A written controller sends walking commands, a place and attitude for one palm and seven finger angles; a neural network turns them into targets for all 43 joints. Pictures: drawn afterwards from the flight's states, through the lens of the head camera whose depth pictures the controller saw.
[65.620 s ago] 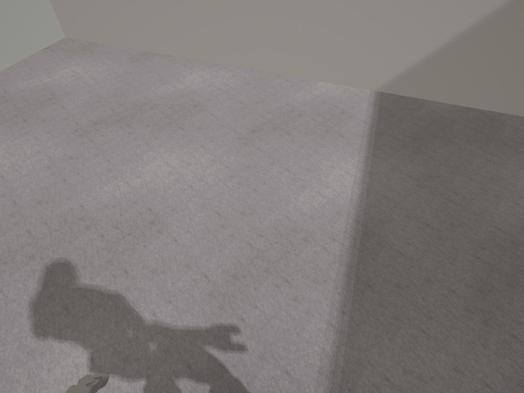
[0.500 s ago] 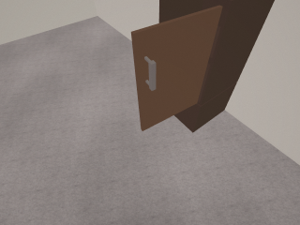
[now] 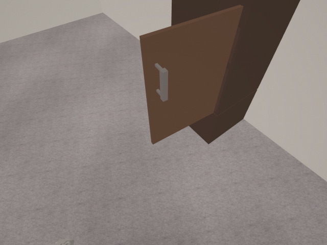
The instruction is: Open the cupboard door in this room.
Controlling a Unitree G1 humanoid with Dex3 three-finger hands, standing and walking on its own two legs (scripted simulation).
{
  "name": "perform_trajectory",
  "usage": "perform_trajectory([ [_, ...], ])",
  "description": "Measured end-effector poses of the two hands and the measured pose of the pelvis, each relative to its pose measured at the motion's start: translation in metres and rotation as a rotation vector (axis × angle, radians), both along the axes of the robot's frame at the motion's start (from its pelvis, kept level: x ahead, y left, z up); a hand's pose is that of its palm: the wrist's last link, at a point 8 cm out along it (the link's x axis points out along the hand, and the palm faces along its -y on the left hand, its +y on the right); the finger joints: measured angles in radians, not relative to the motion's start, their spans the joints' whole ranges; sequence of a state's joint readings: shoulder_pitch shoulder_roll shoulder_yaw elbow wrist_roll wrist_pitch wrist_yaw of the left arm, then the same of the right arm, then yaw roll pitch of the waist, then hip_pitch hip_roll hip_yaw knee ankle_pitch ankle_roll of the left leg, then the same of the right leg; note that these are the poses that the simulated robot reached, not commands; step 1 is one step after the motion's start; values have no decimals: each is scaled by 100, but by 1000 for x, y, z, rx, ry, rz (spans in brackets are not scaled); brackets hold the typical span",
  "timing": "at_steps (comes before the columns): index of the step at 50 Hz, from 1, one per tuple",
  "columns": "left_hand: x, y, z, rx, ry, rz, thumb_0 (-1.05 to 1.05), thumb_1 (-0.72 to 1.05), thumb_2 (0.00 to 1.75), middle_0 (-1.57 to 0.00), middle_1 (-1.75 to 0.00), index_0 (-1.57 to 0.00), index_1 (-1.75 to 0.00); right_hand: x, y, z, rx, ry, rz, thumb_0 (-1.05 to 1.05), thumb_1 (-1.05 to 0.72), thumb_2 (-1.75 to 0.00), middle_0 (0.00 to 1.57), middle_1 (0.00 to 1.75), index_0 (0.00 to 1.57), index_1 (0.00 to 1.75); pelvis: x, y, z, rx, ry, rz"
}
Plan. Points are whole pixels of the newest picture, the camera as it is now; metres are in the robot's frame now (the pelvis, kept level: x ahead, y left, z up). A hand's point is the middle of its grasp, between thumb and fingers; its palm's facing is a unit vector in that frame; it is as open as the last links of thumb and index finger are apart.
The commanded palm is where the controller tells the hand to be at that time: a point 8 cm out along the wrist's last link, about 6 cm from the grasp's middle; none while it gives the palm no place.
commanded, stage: look to check the result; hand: left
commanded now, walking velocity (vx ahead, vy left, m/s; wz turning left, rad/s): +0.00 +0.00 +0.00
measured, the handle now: (160, 82) +0.64 +0.05 +0.00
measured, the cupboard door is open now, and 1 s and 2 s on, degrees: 85 85 85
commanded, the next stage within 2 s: stand and wait in 0.20 s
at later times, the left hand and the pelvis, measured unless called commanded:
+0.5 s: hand out of the picture +0.10 +0.24 -0.16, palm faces -0.04 -0.94 -0.33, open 7.3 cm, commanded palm none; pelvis +0.01 +0.00 +0.00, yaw +0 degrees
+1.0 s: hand out of the picture +0.10 +0.24 -0.16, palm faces -0.04 -0.95 -0.32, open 7.3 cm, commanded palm none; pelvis +0.01 +0.00 +0.00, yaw +0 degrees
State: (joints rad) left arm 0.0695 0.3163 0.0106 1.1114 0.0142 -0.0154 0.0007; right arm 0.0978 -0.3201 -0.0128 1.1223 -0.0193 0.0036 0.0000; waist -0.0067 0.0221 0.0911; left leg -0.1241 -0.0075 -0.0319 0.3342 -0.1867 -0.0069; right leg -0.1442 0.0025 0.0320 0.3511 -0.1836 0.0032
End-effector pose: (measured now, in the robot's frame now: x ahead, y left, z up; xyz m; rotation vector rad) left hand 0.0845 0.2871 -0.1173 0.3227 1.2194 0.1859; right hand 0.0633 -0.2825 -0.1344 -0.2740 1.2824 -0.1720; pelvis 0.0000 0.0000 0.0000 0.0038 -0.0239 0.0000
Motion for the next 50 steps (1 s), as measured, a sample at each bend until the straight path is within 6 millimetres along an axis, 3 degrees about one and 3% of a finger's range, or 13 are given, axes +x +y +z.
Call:
perform_trajectory([
  [19, 10, -5, -2, -14, 0, -5, 0, 91, 89, -21, -30, -21, -30, 15, -4, 5, -13, -16, 5, 1, -90, -90, 20, 30, 20, 30, 10, -1, 1, -1, 1, -3],
  [50, 11, -1, -4, -19, 5, -5, 0, 91, 89, -21, -30, -21, -30, 15, -3, 8, -23, -14, -3, 1, -90, -90, 20, 30, 20, 30, 15, 1, 2, -2, 0, -7],
])
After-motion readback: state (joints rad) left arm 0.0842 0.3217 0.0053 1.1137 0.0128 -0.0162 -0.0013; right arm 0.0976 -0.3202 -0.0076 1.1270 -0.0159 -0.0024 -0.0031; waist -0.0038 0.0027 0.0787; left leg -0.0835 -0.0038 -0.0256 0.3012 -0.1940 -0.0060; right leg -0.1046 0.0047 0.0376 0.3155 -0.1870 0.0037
